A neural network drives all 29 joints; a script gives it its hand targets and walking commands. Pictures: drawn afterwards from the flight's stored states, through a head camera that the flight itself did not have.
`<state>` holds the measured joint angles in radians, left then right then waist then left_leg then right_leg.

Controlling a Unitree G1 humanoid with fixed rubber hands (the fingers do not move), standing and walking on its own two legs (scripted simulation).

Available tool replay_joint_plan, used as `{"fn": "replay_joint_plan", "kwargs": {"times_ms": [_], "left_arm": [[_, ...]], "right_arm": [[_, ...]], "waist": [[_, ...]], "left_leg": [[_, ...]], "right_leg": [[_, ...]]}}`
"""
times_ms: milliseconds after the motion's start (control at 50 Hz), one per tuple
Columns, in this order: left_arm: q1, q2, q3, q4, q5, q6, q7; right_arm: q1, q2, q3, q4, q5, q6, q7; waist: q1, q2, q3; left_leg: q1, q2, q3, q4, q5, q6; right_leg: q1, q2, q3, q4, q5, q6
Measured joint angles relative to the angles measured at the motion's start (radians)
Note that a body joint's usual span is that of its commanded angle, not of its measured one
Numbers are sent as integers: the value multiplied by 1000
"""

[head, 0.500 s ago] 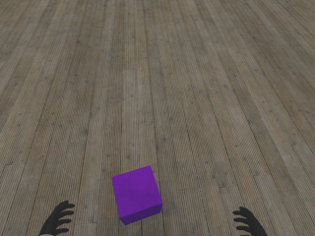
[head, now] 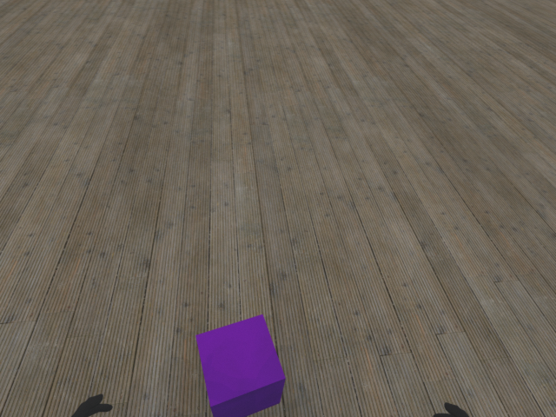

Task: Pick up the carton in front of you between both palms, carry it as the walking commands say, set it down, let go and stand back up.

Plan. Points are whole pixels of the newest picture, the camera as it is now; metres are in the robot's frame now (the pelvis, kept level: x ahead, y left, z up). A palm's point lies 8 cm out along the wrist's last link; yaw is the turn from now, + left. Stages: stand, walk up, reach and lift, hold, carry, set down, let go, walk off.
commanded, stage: stand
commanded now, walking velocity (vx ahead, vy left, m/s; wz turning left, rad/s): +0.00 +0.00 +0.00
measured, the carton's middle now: (239, 371) +0.40 +0.08 -0.65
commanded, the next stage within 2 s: none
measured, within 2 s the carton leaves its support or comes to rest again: neither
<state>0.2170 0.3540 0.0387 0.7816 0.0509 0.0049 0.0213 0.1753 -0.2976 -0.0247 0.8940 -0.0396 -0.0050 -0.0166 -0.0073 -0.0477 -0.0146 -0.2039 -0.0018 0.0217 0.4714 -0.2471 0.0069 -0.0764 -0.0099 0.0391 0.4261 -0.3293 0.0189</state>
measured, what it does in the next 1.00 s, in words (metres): stands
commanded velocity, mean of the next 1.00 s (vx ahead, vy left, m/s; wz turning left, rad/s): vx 0.00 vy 0.00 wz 0.00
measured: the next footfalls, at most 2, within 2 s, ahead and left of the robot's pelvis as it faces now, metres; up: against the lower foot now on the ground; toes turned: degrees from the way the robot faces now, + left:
none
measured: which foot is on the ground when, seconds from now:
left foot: down 0.00-1.00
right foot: down 0.00-1.00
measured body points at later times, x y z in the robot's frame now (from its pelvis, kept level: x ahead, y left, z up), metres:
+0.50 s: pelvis -0.01 +0.01 +0.00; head -0.01 +0.03 +0.45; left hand +0.09 +0.31 -0.12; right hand +0.10 -0.30 -0.10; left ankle +0.00 +0.11 -0.74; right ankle -0.06 -0.13 -0.74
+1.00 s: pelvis -0.02 +0.02 +0.01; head -0.02 +0.03 +0.45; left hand +0.07 +0.33 -0.12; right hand +0.09 -0.30 -0.10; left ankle +0.00 +0.11 -0.74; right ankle -0.06 -0.13 -0.74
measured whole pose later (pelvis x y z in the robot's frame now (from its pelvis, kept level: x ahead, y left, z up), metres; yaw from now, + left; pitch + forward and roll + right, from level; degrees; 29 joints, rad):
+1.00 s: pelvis -0.02 +0.02 +0.01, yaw +1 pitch -2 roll +0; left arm 0.19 0.39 0.02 0.95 0.02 0.00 0.01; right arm 0.10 -0.36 0.00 1.06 -0.01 -0.01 -0.01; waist -0.01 -0.04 0.02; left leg -0.18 -0.03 0.01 0.40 -0.18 0.03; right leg -0.04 -0.04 0.02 0.34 -0.26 0.05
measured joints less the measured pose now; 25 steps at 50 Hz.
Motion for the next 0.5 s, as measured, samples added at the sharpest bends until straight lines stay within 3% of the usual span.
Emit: {"fn": "replay_joint_plan", "kwargs": {"times_ms": [500], "left_arm": [[-9,25,-21,105,-22,-6,-1]], "right_arm": [[-55,-43,6,94,15,-1,2]], "waist": [[2,4,22]], "left_leg": [[19,-10,1,-36,29,14]], "right_leg": [[27,-13,-2,-52,38,16]]}}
